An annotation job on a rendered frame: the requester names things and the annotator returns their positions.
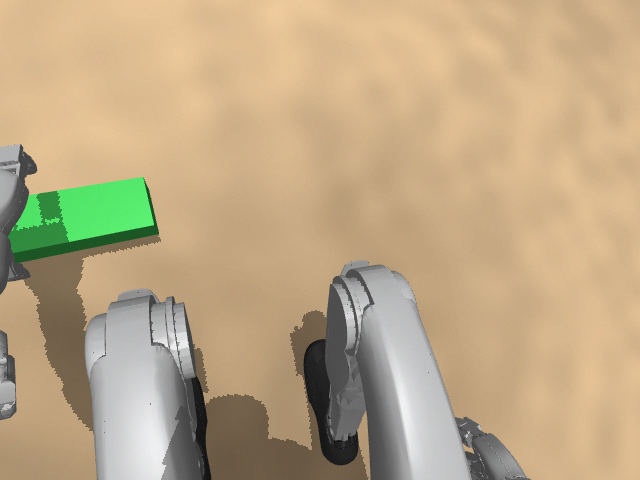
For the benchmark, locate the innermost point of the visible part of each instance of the left robot hand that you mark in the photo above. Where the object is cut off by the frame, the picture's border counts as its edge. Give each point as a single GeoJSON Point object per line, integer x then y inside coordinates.
{"type": "Point", "coordinates": [15, 165]}

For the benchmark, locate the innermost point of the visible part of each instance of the right robot foot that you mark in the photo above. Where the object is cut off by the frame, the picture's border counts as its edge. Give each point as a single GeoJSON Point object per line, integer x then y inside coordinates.
{"type": "Point", "coordinates": [318, 386]}

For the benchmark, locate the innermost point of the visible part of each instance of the left robot arm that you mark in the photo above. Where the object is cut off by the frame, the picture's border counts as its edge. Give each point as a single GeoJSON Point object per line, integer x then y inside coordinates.
{"type": "Point", "coordinates": [7, 362]}

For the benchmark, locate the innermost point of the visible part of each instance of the right robot hand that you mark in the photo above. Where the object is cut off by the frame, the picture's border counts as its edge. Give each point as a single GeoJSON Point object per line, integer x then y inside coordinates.
{"type": "Point", "coordinates": [491, 459]}

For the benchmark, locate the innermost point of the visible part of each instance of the carton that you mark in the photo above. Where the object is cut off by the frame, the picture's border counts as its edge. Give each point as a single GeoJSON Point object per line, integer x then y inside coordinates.
{"type": "Point", "coordinates": [69, 220]}

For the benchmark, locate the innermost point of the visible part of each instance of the left robot foot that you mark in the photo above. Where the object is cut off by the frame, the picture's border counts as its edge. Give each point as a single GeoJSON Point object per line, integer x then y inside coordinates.
{"type": "Point", "coordinates": [200, 440]}

